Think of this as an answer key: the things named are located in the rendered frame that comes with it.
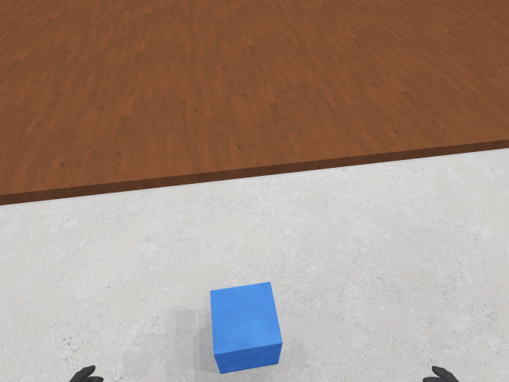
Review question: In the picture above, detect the carton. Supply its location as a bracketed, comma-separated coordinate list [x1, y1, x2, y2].
[210, 282, 282, 374]

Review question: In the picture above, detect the robot right hand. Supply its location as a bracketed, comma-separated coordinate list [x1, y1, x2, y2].
[423, 366, 459, 382]

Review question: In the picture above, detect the robot left hand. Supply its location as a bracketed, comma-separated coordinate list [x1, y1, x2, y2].
[69, 365, 103, 382]

